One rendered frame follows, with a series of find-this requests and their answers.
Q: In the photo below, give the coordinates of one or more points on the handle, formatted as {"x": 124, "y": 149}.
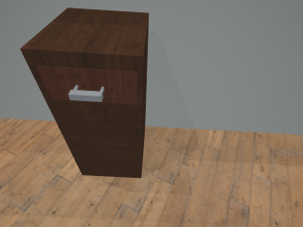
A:
{"x": 82, "y": 95}

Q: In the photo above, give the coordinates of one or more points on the cabinet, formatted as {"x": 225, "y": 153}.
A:
{"x": 105, "y": 139}

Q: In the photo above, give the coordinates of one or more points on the drawer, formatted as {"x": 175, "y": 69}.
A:
{"x": 120, "y": 86}

